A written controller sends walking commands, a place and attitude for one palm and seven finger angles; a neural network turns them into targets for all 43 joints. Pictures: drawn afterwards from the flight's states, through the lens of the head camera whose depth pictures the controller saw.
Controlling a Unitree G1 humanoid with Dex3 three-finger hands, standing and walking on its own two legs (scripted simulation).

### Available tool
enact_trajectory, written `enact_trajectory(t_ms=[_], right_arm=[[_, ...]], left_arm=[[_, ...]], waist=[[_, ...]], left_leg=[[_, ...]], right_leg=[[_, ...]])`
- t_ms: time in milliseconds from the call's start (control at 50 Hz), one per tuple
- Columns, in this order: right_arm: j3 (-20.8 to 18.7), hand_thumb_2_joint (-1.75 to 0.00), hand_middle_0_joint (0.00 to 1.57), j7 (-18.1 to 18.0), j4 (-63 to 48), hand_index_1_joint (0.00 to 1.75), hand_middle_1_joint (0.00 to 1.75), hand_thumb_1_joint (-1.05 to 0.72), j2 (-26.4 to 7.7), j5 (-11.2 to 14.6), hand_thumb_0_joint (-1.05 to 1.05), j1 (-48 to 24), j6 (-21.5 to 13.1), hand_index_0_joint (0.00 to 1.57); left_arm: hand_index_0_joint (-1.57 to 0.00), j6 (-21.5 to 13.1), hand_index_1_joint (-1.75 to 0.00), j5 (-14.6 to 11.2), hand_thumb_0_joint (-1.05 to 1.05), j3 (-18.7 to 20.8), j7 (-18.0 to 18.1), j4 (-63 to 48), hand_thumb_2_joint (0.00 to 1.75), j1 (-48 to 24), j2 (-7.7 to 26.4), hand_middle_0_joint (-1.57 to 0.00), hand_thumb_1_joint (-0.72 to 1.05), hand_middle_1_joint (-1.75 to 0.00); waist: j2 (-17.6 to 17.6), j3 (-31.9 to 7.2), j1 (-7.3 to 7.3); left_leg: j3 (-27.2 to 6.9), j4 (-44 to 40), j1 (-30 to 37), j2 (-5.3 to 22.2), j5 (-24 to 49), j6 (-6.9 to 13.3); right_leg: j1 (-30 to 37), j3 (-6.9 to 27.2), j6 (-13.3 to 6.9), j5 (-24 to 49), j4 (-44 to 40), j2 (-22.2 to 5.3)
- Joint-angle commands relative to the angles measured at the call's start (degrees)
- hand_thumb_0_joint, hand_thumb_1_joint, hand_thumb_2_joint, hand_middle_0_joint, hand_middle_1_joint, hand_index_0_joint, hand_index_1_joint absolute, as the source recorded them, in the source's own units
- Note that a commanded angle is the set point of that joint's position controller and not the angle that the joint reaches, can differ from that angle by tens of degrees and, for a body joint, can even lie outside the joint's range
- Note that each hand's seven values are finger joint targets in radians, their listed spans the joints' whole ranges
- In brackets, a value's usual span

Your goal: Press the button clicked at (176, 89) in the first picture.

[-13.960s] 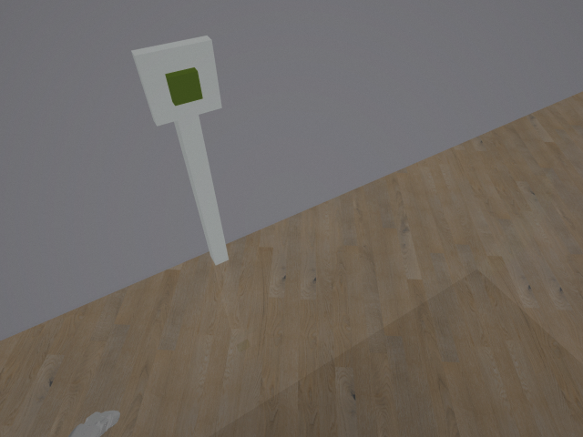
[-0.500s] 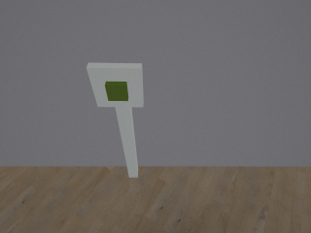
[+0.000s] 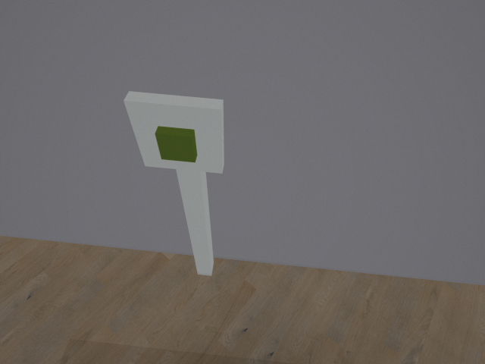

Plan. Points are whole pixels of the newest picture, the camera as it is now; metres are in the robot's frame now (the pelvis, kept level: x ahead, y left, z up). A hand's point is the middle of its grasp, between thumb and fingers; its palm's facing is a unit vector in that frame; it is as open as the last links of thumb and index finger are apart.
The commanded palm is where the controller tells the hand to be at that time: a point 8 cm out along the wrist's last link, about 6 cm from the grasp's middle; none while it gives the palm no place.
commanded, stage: come to a stop and stand still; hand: left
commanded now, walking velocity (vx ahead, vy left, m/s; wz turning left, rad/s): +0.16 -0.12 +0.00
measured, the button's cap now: (177, 143) +0.50 +0.18 +0.05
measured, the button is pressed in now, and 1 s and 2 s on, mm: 0 0 0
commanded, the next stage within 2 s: none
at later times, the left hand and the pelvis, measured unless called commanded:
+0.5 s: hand out of the picture +0.11 +0.16 -0.16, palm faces +0.03 -0.97 -0.25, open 7.3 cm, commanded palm none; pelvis +0.05 -0.03 +0.01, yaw +0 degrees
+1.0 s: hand out of the picture +0.04 +0.22 -0.15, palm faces +0.00 -0.96 -0.27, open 7.4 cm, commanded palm none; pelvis +0.00 +0.03 +0.00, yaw -1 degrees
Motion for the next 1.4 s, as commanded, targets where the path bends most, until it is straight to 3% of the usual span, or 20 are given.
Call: enact_trajectory(t_ms=[0,20,40,60,120,220,280,340,400,560,580,600,620,660,720,820,880,920,1060,1380], right_arm=[[-0.22,-0.9,0.2,0.17,-2.17,0.3,0.3,-0.9,-1.28,-0.12,0.0,6.68,-2.81,0.2],[-1.11,-0.9,0.2,-0.47,0.45,0.3,0.3,-0.9,-5.2,-0.49,0.0,13.79,-3.07,0.2],[-1.8,-0.9,0.2,-1.28,1.34,0.3,0.3,-0.9,-10.23,-0.72,0.0,18.22,-3.13,0.2],[-1.55,-0.9,0.2,-1.62,0.47,0.3,0.3,-0.9,-11.04,-0.31,0.0,16.49,-2.12,0.2],[0.44,-0.9,0.2,-1.91,-2.82,0.3,0.3,-0.9,-5.2,0.01,0.0,1.28,-2.61,0.2],[-0.91,-0.9,0.2,-1.86,-4.09,0.3,0.3,-0.9,-8.16,0.58,0.0,-1.45,-1.75,0.2],[-2.26,-0.9,0.2,-1.49,-5.74,0.3,0.3,-0.9,-7.64,0.68,0.0,0.23,-0.54,0.2],[-2.25,-0.9,0.2,-1.14,-6.39,0.3,0.3,-0.9,-4.14,0.67,0.0,-2.2,1.2,0.2],[-2.44,-0.9,0.2,-0.58,-7.71,0.3,0.3,-0.9,-5.07,0.75,0.0,-5.26,1.48,0.2],[-1.83,-0.9,0.2,0.3,-6.85,0.3,0.3,-0.9,-4.05,0.64,0.0,0.86,1.1,0.2],[-2.02,-0.9,0.2,0.27,-6.24,0.3,0.3,-0.9,-5.41,0.54,0.0,3.21,0.69,0.2],[-3.1,-0.9,0.2,0.12,-11.03,0.3,0.3,-0.9,-11.39,1.02,0.0,-1.33,-0.16,0.2],[-2.42,-0.9,0.2,0.39,-14.02,0.3,0.3,-0.9,-12.1,1.0,0.0,-3.58,-0.4,0.2],[-2.43,-0.9,0.2,-0.28,-15.47,0.3,0.3,-0.9,-11.06,-0.42,0.0,-3.1,0.29,0.2],[-1.74,-0.9,0.2,-0.79,-16.29,0.3,0.3,-0.9,-10.31,-0.65,0.0,-3.77,0.5,0.2],[-1.98,-0.9,0.2,-0.32,-16.89,0.3,0.3,-0.9,-10.52,-0.22,0.0,-3.28,0.01,0.2],[-1.49,-0.9,0.2,0.02,-15.94,0.3,0.3,-0.9,-8.48,0.08,0.0,-1.27,0.04,0.2],[-1.88,-0.9,0.2,0.03,-14.82,0.3,0.3,-0.9,-9.16,-0.21,0.0,1.22,0.3,0.2],[-1.22,-0.9,0.2,0.12,-12.1,0.3,0.3,-0.9,-9.93,-0.35,0.0,0.6,-0.49,0.2],[0.1,-0.9,0.2,-0.24,-5.35,0.3,0.3,-0.9,-6.66,0.11,0.0,5.9,-0.7,0.2]], left_arm=[[-0.2,0.64,-0.3,-0.91,0.0,1.07,0.5,0.28,0.9,3.18,7.85,-0.2,0.9,-0.3],[-0.2,0.67,-0.3,-1.29,0.0,0.77,0.23,-0.39,0.9,2.88,5.84,-0.2,0.9,-0.3],[-0.2,0.8,-0.3,-1.79,0.0,0.1,0.17,-2.28,0.9,1.85,3.25,-0.2,0.9,-0.3],[-0.2,1.37,-0.3,-1.52,0.0,0.67,0.59,-3.44,0.9,1.03,5.07,-0.2,0.9,-0.3],[-0.2,2.18,-0.3,-1.15,0.0,0.11,0.71,-2.11,0.9,-0.59,2.06,-0.2,0.9,-0.3],[-0.2,2.83,-0.3,-0.97,0.0,0.26,0.48,-1.22,0.9,3.8,2.91,-0.2,0.9,-0.3],[-0.2,1.89,-0.3,-0.45,0.0,1.92,0.76,-3.4,0.9,3.48,10.07,-0.2,0.9,-0.3],[-0.2,2.26,-0.3,-0.4,0.0,2.61,1.1,-4.07,0.9,2.75,12.67,-0.2,0.9,-0.3],[-0.2,2.6,-0.3,-0.16,0.0,3.03,1.58,-6.03,0.9,-0.08,12.4,-0.2,0.9,-0.3],[-0.2,4.04,-0.3,-0.63,0.0,4.13,1.32,-10.87,0.9,-8.5,14.21,-0.2,0.9,-0.3],[-0.2,4.42,-0.3,-1.03,0.0,3.87,1.18,-11.21,0.9,-8.83,12.68,-0.2,0.9,-0.3],[-0.2,3.2,-0.3,-1.65,0.0,2.04,3.3,-10.38,0.9,-6.47,11.7,-0.2,0.9,-0.3],[-0.2,3.49,-0.3,-1.85,0.0,1.85,3.05,-10.97,0.9,-5.28,11.9,-0.2,0.9,-0.3],[-0.2,4.97,-0.3,-0.7,0.0,1.45,2.4,-12.36,0.9,-6.84,9.85,-0.2,0.9,-0.3],[-0.2,5.56,-0.3,-0.42,0.0,1.16,1.15,-12.07,0.9,-7.31,9.22,-0.2,0.9,-0.3],[-0.2,4.4,-0.3,-0.78,0.0,0.88,0.32,-11.14,0.9,-4.23,7.44,-0.2,0.9,-0.3],[-0.2,3.75,-0.3,-0.68,0.0,0.47,0.49,-12.24,0.9,-4.86,9.53,-0.2,0.9,-0.3],[-0.2,3.44,-0.3,-0.77,0.0,0.61,0.56,-12.85,0.9,-7.25,10.07,-0.2,0.9,-0.3],[-0.2,3.84,-0.3,-0.79,0.0,0.26,0.39,-10.89,0.9,-1.73,8.45,-0.2,0.9,-0.3],[-0.2,2.33,-0.3,-1.22,0.0,-0.78,0.3,-5.59,0.9,-0.15,6.81,-0.2,0.9,-0.3]], waist=[[-2.81,-0.7,-4.98],[5.09,-3.92,-7.33],[18.75,-5.73,-7.81],[13.26,-6.04,-6.7],[10.42,5.54,-1.17],[6.24,-0.82,0.81],[-4.26,-5.49,-0.05],[-12.77,-4.64,1.92],[-11.73,-4.75,2.05],[-7.66,-5.89,-2.09],[-3.58,-5.72,-2.99],[13.05,-11.56,-2.89],[19.64,-11.14,-1.35],[22.73,-5.61,-1.62],[13.82,3.45,-0.56],[1.08,0.88,0.48],[-0.45,1.62,-1.47],[-8.17,0.07,-3.14],[4.26,2.11,-0.44],[0.38,2.83,-2.2]], left_leg=[[3.39,-17.33,10.8,-2.08,15.5,0.85],[-6.74,-19.22,22.95,4.96,25.22,3.86],[-26.84,-25.27,26.94,21.36,45.24,11.41],[-28.5,-25.8,25.38,25.64,53.27,16.01],[-11.68,-25.77,6.25,17.64,58.86,10.58],[-3.59,-19.49,11.04,10.73,54.84,4.67],[-0.54,-10.66,5.89,2.87,28.64,-1.17],[-1.06,6.74,-3.66,-2.07,-6.33,-3.16],[-4.43,15.46,-9.99,-2.33,-4.97,-3.73],[0.09,-15.08,9.4,-2.86,14.91,-3.96],[-1.81,-21.34,14.6,-0.47,20.45,-3.32],[-2.33,-17.41,14.07,5.69,32.04,-3.18],[-10.62,-17.41,11.99,10.37,47.61,-0.67],[-13.28,-21.52,8.85,11.03,46.95,3.04],[-14.87,-26.05,-0.63,11.13,33.62,5.07],[-14.03,-27.47,-1.13,8.5,8.57,4.05],[-11.0,-26.1,1.52,3.04,3.24,1.13],[-10.3,-24.4,6.01,2.95,4.86,0.81],[-14.7,-34.71,-1.16,6.6,-3.53,1.47],[-9.2,-28.5,4.42,3.49,6.32,-0.09]], right_leg=[[-3.23,6.75,-5.62,35.9,1.62,-8.28],[-12.87,3.91,-2.67,27.46,13.21,-4.43],[-23.56,0.44,0.93,-4.32,27.92,1.1],[-24.44,6.2,-0.1,-10.84,34.23,-0.39],[-17.12,8.23,1.37,-5.51,24.23,-4.9],[-6.31,2.44,2.63,14.69,0.25,-1.99],[-0.34,14.9,-2.21,53.98,1.0,-11.69],[3.44,20.78,-10.89,71.53,-3.75,-20.94],[6.75,16.96,-10.89,69.52,-3.64,-19.02],[-6.42,11.32,-5.32,33.75,-2.16,-13.37],[-10.13,9.92,-3.2,24.09,1.95,-10.74],[-5.15,10.07,-1.28,25.2,4.86,-8.36],[-8.02,5.82,0.27,7.3,6.06,-5.23],[-12.62,4.44,0.46,-4.68,13.62,-0.94],[-13.84,6.83,0.11,-3.58,18.28,-0.79],[-5.79,6.77,0.0,7.73,0.42,-1.19],[-10.73,14.7,-3.12,1.84,-7.07,-5.5],[-14.41,14.7,-3.07,-1.82,-8.03,-5.08],[-8.18,9.63,-1.3,4.18,-3.74,-2.0],[-12.54,14.82,-2.04,-1.29,-13.32,-4.96]])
